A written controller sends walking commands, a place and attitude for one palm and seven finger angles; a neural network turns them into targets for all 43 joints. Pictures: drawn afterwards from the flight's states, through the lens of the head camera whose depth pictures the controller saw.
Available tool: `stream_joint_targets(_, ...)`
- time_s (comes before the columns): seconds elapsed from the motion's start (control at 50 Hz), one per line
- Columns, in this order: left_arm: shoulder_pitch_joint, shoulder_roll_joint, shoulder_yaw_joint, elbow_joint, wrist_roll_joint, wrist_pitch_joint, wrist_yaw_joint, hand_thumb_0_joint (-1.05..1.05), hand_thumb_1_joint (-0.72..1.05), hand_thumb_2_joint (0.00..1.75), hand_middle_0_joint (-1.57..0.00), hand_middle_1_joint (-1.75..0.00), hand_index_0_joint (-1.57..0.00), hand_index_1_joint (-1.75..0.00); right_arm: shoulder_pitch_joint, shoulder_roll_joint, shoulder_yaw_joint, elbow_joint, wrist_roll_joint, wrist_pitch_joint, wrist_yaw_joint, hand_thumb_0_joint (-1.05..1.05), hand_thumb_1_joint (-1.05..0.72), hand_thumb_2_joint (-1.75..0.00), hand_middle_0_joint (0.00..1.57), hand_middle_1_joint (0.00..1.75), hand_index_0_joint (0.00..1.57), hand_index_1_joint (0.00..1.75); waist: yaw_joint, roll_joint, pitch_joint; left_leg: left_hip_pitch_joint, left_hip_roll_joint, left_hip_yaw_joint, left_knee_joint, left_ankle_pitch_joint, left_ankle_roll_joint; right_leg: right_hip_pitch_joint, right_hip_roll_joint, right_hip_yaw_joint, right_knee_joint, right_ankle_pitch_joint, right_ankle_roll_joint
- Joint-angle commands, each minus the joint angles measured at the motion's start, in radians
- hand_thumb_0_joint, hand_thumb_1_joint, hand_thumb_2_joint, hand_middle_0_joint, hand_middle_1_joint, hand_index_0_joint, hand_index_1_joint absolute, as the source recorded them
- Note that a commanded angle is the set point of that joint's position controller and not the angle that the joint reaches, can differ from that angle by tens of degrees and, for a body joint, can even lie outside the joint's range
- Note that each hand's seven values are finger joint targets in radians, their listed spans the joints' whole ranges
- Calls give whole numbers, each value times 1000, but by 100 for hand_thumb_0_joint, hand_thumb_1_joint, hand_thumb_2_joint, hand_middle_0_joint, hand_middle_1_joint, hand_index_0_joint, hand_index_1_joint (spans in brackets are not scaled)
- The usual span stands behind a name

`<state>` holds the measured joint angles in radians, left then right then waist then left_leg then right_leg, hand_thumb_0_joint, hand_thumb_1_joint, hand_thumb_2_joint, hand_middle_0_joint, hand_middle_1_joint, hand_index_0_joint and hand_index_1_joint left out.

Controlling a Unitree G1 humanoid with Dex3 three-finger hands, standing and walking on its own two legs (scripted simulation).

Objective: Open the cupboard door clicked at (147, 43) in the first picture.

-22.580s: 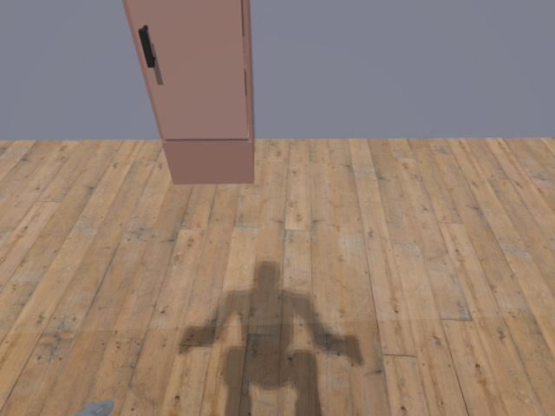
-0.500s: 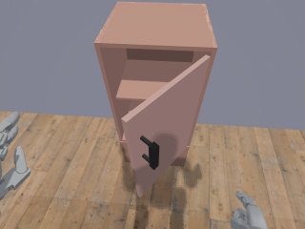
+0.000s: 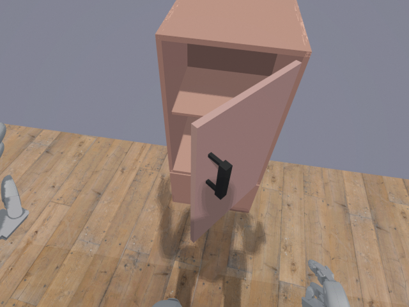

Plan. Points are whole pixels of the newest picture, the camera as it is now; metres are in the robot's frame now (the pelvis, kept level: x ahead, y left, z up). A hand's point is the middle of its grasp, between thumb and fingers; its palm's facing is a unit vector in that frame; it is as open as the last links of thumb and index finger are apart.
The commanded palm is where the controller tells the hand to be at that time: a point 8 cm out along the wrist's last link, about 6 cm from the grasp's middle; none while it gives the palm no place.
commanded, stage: step back with the hand held close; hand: left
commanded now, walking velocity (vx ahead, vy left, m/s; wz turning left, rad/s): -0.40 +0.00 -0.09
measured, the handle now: (216, 175) +0.42 +0.00 -0.03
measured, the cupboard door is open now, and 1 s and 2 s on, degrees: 52 52 52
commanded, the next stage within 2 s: stop stepping back and stand still in 0.44 s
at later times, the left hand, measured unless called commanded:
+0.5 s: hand (1, 256) +0.15 +0.25 +0.18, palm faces +0.33 -0.84 -0.44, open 7.4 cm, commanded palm +0.08 +0.29 +0.19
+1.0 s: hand (7, 268) +0.14 +0.25 +0.16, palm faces +0.33 -0.87 -0.38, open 7.4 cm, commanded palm +0.06 +0.30 +0.19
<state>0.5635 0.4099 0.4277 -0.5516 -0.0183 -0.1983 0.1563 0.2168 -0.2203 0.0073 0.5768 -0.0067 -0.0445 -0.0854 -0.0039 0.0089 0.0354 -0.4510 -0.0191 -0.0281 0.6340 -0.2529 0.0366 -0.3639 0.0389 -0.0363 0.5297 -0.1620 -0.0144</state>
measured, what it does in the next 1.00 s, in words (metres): walks backwards: right foot, then left foot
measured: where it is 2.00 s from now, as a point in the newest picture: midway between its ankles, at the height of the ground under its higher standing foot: outside the picture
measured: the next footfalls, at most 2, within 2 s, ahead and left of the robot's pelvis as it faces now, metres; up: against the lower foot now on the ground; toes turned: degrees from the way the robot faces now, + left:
right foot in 0.52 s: -0.23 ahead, -0.10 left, +0.00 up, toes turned -7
left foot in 0.88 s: +0.00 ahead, +0.10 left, +0.00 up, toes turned -5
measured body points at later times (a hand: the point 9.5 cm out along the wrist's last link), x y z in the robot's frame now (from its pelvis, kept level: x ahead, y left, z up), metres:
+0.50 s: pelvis -0.09 +0.00 +0.00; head -0.03 +0.04 +0.44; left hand +0.12 +0.29 +0.20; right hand +0.11 -0.20 -0.07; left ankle +0.10 +0.09 -0.73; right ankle -0.27 -0.09 -0.71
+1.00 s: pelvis -0.12 +0.02 +0.00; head -0.10 +0.04 +0.45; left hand +0.11 +0.30 +0.18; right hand -0.02 -0.26 -0.09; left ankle -0.04 +0.10 -0.73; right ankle -0.25 -0.09 -0.69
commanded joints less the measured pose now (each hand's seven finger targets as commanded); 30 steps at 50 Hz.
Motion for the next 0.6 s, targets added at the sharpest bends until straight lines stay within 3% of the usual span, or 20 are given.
stream_joint_targets(0.0,-65,187,109,-189,-16,-72,47,0,90,90,-20,-30,-20,-30,-80,-131,-70,-105,1,-51,-7,0,-90,-90,20,30,20,30,-22,-84,-102,188,11,-10,140,-132,-34,-212,-254,268,-293,-357,-96)
stream_joint_targets(0.02,-74,181,99,-181,-17,-69,52,0,90,90,-20,-30,-20,-30,-85,-119,-65,-101,2,-48,-6,0,-90,-90,20,30,20,30,-25,-114,-103,217,16,-7,131,-109,-33,-229,-256,234,-283,-324,-88)
stream_joint_targets(0.06,-85,195,110,-176,-20,-67,54,0,90,90,-20,-30,-20,-30,-99,-126,-63,-101,7,-42,-12,0,-90,-90,20,30,20,30,-26,-80,-90,211,40,-38,0,-119,-20,-227,-194,153,-222,-308,-46)
stream_joint_targets(0.1,-88,210,127,-197,-21,-76,53,0,90,90,-20,-30,-20,-30,-136,-141,-63,-114,7,-46,-26,0,-90,-90,20,30,20,30,-20,113,-50,37,138,-179,-236,-265,19,-120,-77,88,-58,-327,0)
stream_joint_targets(0.12,-81,202,141,-225,-15,-82,47,0,90,90,-20,-30,-20,-30,-149,-152,-59,-130,2,-58,-27,0,-90,-90,20,30,20,30,-8,274,-71,-187,258,-337,-451,-476,66,100,16,47,196,-263,26)
stream_joint_targets(0.14,-97,206,160,-249,2,-87,42,0,90,90,-20,-30,-20,-30,-154,-146,-63,-136,-11,-69,-26,0,-90,-90,20,30,20,30,2,360,-110,-353,351,-464,-582,-597,122,266,80,55,490,-228,34)
stream_joint_targets(0.16,-126,229,178,-266,7,-90,38,0,90,90,-20,-30,-20,-30,-137,-120,-70,-124,-18,-80,-21,0,-90,-90,20,30,20,30,-6,291,-127,-314,372,-461,-580,-502,137,223,71,92,640,-259,29)
stream_joint_targets(0.18,-132,238,182,-280,-2,-97,36,0,90,90,-20,-30,-20,-30,-126,-112,-79,-111,-18,-90,-11,0,-90,-90,20,30,20,30,-2,213,-156,-192,365,-411,-528,-390,125,132,60,112,675,-291,23)
stream_joint_targets(0.22,-74,217,170,-264,-8,-91,31,0,90,90,-20,-30,-20,-30,-145,-123,-89,-107,-18,-105,7,0,-90,-90,20,30,20,30,12,145,-188,-86,322,-323,-451,-317,117,94,64,100,651,-306,26)
stream_joint_targets(0.26,-19,185,141,-264,-30,-72,30,0,90,90,-20,-30,-20,-30,-139,-108,-83,-94,-13,-107,22,0,-90,-90,20,30,20,30,16,152,-208,27,268,-234,-452,-243,77,61,56,39,526,-352,15)
stream_joint_targets(0.28,-20,174,124,-273,-36,-66,28,0,90,90,-20,-30,-20,-30,-133,-104,-77,-85,-10,-109,27,0,-90,-90,20,30,20,30,13,188,-220,87,248,-209,-468,-235,55,54,64,12,446,-375,11)
stream_joint_targets(0.38,-63,188,108,-261,-60,-89,6,0,90,90,-20,-30,-20,-30,-82,-100,-63,-30,-30,-124,27,0,-90,-90,20,30,20,30,-2,269,-302,340,236,-154,-498,-36,-43,102,65,-18,14,-425,-22)
stream_joint_targets(0.42,-80,206,114,-272,-64,-103,-5,0,90,90,-20,-30,-20,-30,-78,-92,-59,-28,-32,-115,35,0,-90,-90,20,30,20,30,8,276,-331,422,213,-100,-425,196,-83,131,55,-10,-163,-328,-44)
stream_joint_targets(0.44,-88,236,137,-276,-63,-114,-11,0,90,90,-20,-30,-20,-30,-76,-92,-60,-26,-31,-105,37,0,-90,-90,20,30,20,30,12,226,-344,473,202,-57,-335,345,-95,118,27,16,-250,-242,-57)
stream_joint_targets(0.46,-101,262,155,-289,-65,-125,-16,0,90,90,-20,-30,-20,-30,-85,-87,-56,-29,-24,-93,38,0,-90,-90,20,30,20,30,11,141,-335,526,166,0,-196,346,-71,43,-47,83,-318,-141,-69)
stream_joint_targets(0.48,-108,297,183,-292,-66,-130,-13,0,90,90,-20,-30,-20,-30,-106,-76,-50,-39,-15,-82,32,0,-90,-90,20,30,20,30,6,21,-293,499,135,12,-65,224,-54,-48,-154,164,-339,-15,-76)
stream_joint_targets(0.5,-96,334,219,-318,-69,-139,-8,0,90,90,-20,-30,-20,-30,-118,-64,-38,-43,-17,-81,23,0,-90,-90,20,30,20,30,9,-29,-310,442,98,23,23,119,-56,-46,-243,191,-315,143,-89)
stream_joint_targets(0.52,-92,345,236,-314,-76,-144,-6,0,90,90,-20,-30,-20,-30,-166,-65,-22,-73,-12,-98,17,0,-90,-90,20,30,20,30,25,-30,-263,373,68,46,48,42,-61,-34,-249,147,-280,216,-76)
stream_joint_targets(0.56,-42,288,201,-266,-73,-114,-18,0,90,90,-20,-30,-20,-30,-136,-82,-40,-85,10,-104,4,0,-90,-90,20,30,20,30,-12,-134,-242,399,37,69,7,182,-48,1,-164,36,-159,320,-27)
stream_joint_targets(0.58,28,288,226,-236,-78,-86,-19,0,90,90,-20,-30,-20,-30,-128,-87,-40,-99,13,-96,-3,0,-90,-90,20,30,20,30,-19,-57,-260,469,46,68,-40,349,-29,-8,-118,7,-96,326,1)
